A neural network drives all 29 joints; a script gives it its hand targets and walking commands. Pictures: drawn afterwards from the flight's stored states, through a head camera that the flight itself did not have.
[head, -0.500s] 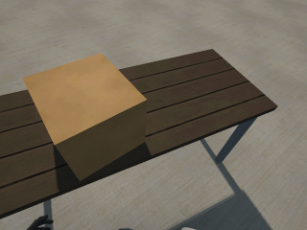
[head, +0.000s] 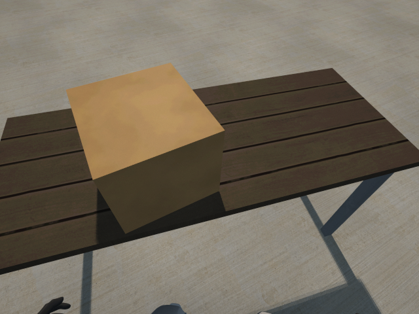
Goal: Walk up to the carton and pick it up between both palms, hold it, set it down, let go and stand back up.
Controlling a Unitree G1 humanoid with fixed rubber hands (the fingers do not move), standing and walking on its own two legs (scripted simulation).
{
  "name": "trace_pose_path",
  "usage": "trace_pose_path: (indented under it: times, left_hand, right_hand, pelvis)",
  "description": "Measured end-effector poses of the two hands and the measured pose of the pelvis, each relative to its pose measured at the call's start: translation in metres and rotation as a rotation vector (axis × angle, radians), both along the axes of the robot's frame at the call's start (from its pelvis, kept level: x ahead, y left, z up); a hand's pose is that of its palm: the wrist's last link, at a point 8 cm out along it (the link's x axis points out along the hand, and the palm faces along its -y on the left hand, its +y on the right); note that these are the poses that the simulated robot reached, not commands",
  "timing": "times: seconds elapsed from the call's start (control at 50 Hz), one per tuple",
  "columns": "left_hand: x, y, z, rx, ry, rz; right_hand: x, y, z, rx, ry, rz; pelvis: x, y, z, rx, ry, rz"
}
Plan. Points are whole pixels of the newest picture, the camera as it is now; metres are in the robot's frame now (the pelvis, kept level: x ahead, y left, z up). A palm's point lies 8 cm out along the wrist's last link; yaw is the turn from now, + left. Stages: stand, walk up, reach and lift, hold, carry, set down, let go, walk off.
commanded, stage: walk up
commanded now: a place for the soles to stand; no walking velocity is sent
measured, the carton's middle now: (149, 144) +0.49 +0.16 +0.00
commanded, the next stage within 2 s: none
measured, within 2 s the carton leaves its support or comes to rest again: neither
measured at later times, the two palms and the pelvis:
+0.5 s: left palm out of the picture +0.06 +0.28 -0.05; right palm (389, 310) +0.16 -0.34 -0.08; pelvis +0.03 -0.05 +0.01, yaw +10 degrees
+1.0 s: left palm out of the picture +0.02 +0.28 -0.07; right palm (377, 289) +0.20 -0.32 -0.07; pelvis +0.03 -0.05 +0.01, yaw +16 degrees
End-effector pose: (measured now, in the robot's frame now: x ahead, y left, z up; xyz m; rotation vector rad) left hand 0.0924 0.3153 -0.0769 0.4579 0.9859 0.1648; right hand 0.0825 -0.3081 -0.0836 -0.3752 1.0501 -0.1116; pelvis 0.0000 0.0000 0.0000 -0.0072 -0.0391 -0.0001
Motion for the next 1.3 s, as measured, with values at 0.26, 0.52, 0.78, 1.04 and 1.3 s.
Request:
trace_pose_path:
  times: [0.26, 0.52, 0.78, 1.04, 1.3]
  left_hand:
    - [-0.029, -0.006, 0.003, -0.018, 0.033, 0.137]
    - [-0.034, -0.034, 0.025, 0.046, 0.065, 0.173]
    - [-0.044, -0.011, -0.004, -0.008, 0.01, 0.235]
    - [-0.069, -0.042, 0.003, -0.004, 0.059, 0.307]
    - [-0.08, -0.051, 0.029, 0.058, 0.064, 0.333]
  right_hand:
    - [0.044, -0.012, 0.02, -0.053, 0.034, 0.117]
    - [0.081, -0.031, -0.001, 0.003, 0.039, 0.162]
    - [0.094, -0.004, 0.001, -0.04, -0.015, 0.199]
    - [0.119, -0.024, 0.003, -0.038, 0.026, 0.274]
    - [0.135, -0.024, -0.008, 0.019, 0.021, 0.306]
  pelvis:
    - [0.016, -0.018, 0.013, -0.023, 0.017, 0.133]
    - [0.033, -0.05, 0.015, 0.035, 0.052, 0.173]
    - [0.031, -0.023, -0.001, 0.005, -0.018, 0.218]
    - [0.035, -0.056, 0.006, 0.002, 0.04, 0.289]
    - [0.041, -0.066, 0.012, 0.04, 0.049, 0.319]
